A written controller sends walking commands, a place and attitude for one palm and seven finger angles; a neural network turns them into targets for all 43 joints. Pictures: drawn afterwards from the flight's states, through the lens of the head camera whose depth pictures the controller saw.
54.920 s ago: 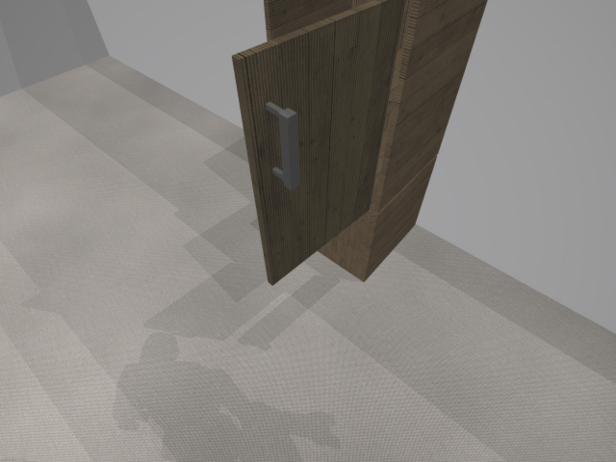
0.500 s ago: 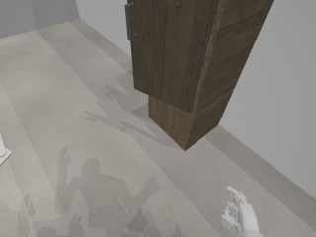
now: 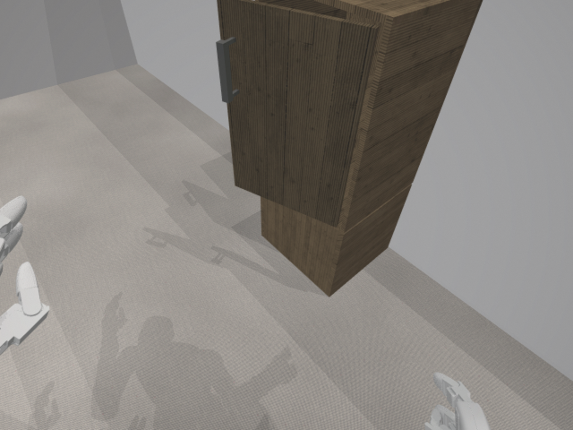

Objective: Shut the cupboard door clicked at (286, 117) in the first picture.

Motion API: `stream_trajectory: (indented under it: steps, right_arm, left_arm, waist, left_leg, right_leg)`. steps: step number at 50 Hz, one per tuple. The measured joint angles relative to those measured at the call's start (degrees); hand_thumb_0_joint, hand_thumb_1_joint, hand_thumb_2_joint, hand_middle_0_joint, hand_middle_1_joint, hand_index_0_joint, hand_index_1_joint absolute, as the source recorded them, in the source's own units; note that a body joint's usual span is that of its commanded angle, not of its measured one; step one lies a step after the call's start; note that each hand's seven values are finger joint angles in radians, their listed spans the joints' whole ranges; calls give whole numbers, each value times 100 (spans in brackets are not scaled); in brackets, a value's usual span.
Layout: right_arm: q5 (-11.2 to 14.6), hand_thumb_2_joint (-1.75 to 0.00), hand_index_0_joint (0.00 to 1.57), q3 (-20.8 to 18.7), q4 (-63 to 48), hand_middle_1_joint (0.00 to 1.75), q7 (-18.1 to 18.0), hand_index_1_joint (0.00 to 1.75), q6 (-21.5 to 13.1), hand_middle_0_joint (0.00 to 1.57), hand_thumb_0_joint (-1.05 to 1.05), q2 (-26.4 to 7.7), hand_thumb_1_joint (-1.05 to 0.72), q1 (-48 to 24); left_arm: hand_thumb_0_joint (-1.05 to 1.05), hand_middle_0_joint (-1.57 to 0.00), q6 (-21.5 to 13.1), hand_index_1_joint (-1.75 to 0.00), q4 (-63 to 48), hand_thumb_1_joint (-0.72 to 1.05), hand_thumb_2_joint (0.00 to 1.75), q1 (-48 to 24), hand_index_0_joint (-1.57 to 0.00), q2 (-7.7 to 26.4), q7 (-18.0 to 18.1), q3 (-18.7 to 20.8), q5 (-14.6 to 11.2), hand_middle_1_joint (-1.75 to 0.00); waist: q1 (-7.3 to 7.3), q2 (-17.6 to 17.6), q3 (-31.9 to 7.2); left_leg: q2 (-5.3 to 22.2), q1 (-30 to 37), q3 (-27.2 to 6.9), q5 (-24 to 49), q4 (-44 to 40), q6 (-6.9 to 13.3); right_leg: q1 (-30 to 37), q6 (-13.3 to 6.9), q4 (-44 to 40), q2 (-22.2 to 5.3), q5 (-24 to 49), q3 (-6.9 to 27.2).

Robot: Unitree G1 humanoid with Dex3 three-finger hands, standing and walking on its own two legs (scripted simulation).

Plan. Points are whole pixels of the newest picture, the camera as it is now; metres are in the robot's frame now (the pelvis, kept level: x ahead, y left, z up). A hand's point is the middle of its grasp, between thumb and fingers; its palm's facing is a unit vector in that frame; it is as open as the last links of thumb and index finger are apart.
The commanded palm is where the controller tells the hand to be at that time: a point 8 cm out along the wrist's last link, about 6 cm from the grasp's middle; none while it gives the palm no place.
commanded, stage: let the arm hang, fingers relaxed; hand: left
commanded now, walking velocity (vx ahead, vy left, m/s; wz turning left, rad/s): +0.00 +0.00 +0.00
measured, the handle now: (229, 70) +0.93 +0.17 +0.09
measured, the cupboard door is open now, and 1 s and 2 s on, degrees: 19 19 19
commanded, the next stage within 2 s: look to check the result in 1.08 s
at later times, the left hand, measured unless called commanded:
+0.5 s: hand out of the picture -0.10 +0.21 -0.17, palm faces +0.05 -0.98 -0.20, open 7.2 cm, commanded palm none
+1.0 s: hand out of the picture -0.08 +0.17 -0.17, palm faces +0.03 -0.99 -0.14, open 7.4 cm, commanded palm none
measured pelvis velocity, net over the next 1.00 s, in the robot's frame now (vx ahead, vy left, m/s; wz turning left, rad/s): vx -0.04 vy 0.02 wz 0.01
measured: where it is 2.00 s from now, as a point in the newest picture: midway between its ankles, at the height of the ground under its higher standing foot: outside the picture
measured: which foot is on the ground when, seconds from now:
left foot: down 0.00-1.00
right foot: down 0.00-1.00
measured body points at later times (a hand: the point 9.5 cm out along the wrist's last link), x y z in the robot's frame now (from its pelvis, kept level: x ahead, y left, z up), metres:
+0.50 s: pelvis -0.04 +0.03 +0.00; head -0.02 +0.04 +0.45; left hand -0.10 +0.26 -0.15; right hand -0.03 -0.21 -0.15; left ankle +0.03 +0.11 -0.73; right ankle -0.07 -0.10 -0.73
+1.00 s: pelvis -0.04 +0.02 +0.01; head -0.06 +0.02 +0.46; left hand -0.08 +0.22 -0.16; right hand -0.07 -0.19 -0.16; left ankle +0.04 +0.11 -0.73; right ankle -0.07 -0.10 -0.73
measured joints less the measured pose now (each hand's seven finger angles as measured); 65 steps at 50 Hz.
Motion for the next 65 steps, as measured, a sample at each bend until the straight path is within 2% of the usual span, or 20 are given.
stream_trajectory:
  steps: [1,3,6,8,12,14,18,30,41,50,65]
  right_arm:
    - [-21,-89,20,-13,131,30,129,30,-96,20,1,-111,-91,-12]
    - [-88,-89,20,21,394,30,309,30,-76,20,0,-381,-91,-120]
    - [-191,-89,20,65,710,30,384,30,85,20,0,-557,-91,-305]
    - [-243,-89,20,105,864,30,384,30,175,20,0,-488,-91,-312]
    - [-320,-89,20,229,1208,30,400,30,322,20,0,-130,-91,-76]
    - [-327,-89,20,271,1447,30,394,30,369,20,0,65,-91,101]
    - [-326,-89,21,259,1934,30,351,30,466,20,0,288,-91,369]
    - [-260,-89,20,-8,2624,30,211,30,421,20,0,242,-91,505]
    - [-256,-89,20,-24,2897,30,213,30,383,20,0,467,-91,497]
    - [-266,-89,20,-55,2955,30,188,30,366,20,0,551,-91,613]
    - [-254,-89,20,-35,3046,30,157,30,346,20,0,624,-91,725]
  left_arm:
    - [1,-21,82,-30,498,89,89,-298,-21,-4,-140,-282,65,-30]
    - [1,-20,549,-30,1769,90,89,-922,-20,-202,-438,-880,170,-30]
    - [1,-20,1140,-30,3800,90,89,-1486,-20,-684,-701,-1591,266,-30]
    - [1,-19,1343,-30,4875,91,89,-1573,-19,-989,-792,-1956,301,-30]
    - [1,-20,1454,-30,6376,91,89,-1398,-20,-1477,-844,-2381,313,-30]
    - [0,-20,1404,-30,6858,96,89,-1319,-20,-1553,-691,-2209,250,-30]
    - [-1,-21,1341,-30,7609,100,89,-1180,-20,-1347,-712,-2142,279,-30]
    - [1,-20,1220,-30,8888,93,89,-707,-20,-1561,-726,-2195,326,-30]
    - [1,-20,1133,-30,9032,91,89,-910,-20,-1789,-666,-2218,344,-30]
    - [0,-20,1077,-30,8956,91,89,-1105,-20,-2028,-671,-2227,343,-30]
    - [0,-20,1063,-30,9070,91,89,-1059,-20,-1968,-633,-2195,310,-30]
  waist:
    - [65,66,-23]
    - [149,260,-65]
    - [119,477,-11]
    - [62,448,89]
    - [21,30,358]
    - [64,-177,471]
    - [176,-316,596]
    - [196,175,557]
    - [149,102,319]
    - [100,40,302]
    - [63,45,469]
  left_leg:
    - [-32,-75,-18,7,53,24]
    - [-98,-236,-48,7,182,91]
    - [-178,-361,-55,32,279,179]
    - [-218,-340,-46,77,251,200]
    - [-272,-180,-52,171,123,192]
    - [-264,-122,-116,226,48,181]
    - [-231,-23,-211,353,-138,173]
    - [-370,306,25,727,-837,307]
    - [-368,430,101,805,-980,284]
    - [-330,395,79,845,-1006,240]
    - [-230,416,22,712,-858,148]
  right_leg:
    - [-74,16,86,-33,-23,-33]
    - [-244,60,293,-105,-98,-80]
    - [-408,121,518,-193,-148,-104]
    - [-418,132,565,-235,-148,-104]
    - [-303,114,560,-281,-135,-121]
    - [-203,111,439,-255,-74,-184]
    - [-5,91,77,-183,133,-272]
    - [106,198,-327,-321,462,-62]
    - [109,202,-275,-326,463,21]
    - [56,162,-264,-282,472,12]
    - [174,71,-310,-178,411,-25]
